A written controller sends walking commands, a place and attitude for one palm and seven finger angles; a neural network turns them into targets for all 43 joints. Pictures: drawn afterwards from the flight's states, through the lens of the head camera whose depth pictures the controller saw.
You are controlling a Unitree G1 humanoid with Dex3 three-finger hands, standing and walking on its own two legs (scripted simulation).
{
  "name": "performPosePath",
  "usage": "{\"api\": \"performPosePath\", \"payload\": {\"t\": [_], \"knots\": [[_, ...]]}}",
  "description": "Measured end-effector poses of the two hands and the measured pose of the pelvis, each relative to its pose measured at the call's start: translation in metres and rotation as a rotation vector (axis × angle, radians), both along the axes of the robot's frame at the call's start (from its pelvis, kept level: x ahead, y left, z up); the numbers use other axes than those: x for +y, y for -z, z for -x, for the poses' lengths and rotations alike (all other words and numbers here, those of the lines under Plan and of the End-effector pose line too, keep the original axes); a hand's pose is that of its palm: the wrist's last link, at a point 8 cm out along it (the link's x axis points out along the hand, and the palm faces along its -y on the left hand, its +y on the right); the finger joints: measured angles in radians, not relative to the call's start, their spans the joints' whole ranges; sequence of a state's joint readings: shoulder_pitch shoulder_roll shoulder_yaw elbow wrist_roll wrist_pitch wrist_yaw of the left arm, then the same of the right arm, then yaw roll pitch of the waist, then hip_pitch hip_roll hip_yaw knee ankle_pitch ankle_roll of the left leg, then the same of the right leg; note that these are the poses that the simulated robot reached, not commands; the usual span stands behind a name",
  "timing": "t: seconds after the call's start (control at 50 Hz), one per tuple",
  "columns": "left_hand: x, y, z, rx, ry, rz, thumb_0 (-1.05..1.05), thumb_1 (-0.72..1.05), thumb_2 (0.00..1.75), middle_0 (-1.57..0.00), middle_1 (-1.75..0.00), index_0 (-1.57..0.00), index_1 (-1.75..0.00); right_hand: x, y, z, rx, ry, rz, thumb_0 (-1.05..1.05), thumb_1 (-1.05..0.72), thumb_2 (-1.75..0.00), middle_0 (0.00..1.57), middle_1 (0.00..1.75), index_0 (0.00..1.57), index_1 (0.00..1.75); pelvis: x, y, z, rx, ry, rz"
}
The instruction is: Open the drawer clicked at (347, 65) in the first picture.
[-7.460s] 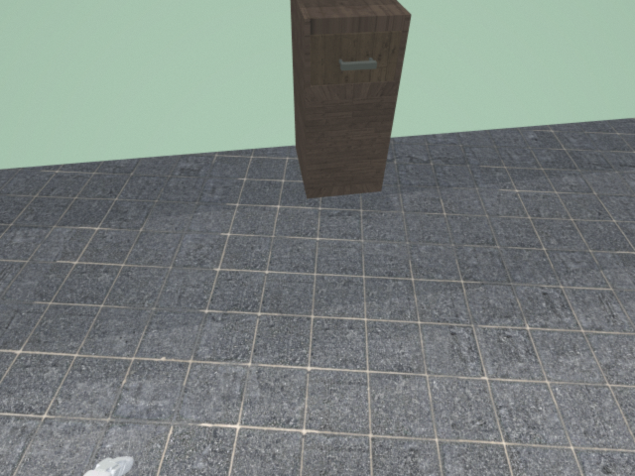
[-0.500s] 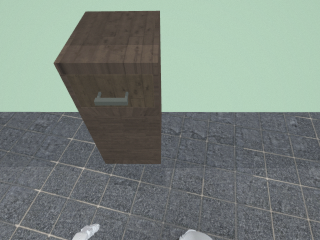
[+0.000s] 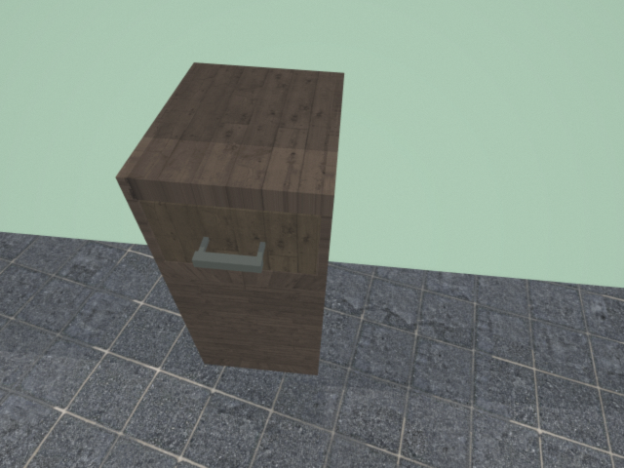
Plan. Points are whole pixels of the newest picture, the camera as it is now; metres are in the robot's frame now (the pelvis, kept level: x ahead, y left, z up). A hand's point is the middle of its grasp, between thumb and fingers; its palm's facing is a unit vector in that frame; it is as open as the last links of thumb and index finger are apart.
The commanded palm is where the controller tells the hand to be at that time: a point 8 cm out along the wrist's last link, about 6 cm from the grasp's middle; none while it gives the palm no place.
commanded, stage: come to a stop and stand still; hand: left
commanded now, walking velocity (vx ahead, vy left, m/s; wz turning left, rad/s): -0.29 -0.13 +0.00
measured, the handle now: (230, 253) +0.49 +0.21 -0.11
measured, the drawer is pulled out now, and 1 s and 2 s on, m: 0.00 0.00 0.00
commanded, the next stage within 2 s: look again from close up in 1.26 s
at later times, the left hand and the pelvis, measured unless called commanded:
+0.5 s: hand out of the picture +0.02 +0.13 -0.15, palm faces +0.00 -0.96 -0.27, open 7.4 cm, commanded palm none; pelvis -0.04 -0.06 +0.01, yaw -3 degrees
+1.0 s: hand out of the picture -0.06 +0.19 -0.17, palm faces +0.04 -0.98 -0.19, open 7.4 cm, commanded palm none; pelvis -0.05 +0.01 +0.01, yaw -2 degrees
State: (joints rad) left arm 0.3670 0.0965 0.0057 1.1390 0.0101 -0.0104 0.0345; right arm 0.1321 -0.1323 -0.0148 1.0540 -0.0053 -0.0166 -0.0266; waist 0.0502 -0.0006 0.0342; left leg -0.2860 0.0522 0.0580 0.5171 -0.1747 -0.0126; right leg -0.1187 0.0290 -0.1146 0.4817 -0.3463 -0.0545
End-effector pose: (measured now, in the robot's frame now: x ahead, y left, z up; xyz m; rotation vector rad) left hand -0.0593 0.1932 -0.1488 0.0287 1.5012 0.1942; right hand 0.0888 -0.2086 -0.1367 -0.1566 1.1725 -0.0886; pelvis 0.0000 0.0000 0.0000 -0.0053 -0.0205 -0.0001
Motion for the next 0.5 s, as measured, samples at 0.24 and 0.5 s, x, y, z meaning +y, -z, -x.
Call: {"api": "performPosePath", "payload": {"t": [0.24, 0.5], "knots": [[0.028, -0.011, -0.057, -0.086, 0.115, -0.119, 0.01, 0.91, 0.9, -0.2, -0.3, -0.2, -0.3, -0.03, 0.013, 0.035, 0.057, 0.095, 0.012, -0.01, -0.93, -0.89, 0.2, 0.3, 0.2, 0.3, -0.015, 0.003, 0.026, 0.02, 0.055, -0.027], [-0.013, -0.036, -0.069, -0.221, 0.162, -0.143, 0.0, 0.91, 0.9, -0.2, -0.3, -0.2, -0.3, -0.096, 0.01, 0.119, 0.176, 0.15, 0.004, 0.01, -0.92, -0.89, 0.2, 0.3, 0.2, 0.3, -0.056, -0.009, 0.036, 0.012, 0.046, -0.048]]}}
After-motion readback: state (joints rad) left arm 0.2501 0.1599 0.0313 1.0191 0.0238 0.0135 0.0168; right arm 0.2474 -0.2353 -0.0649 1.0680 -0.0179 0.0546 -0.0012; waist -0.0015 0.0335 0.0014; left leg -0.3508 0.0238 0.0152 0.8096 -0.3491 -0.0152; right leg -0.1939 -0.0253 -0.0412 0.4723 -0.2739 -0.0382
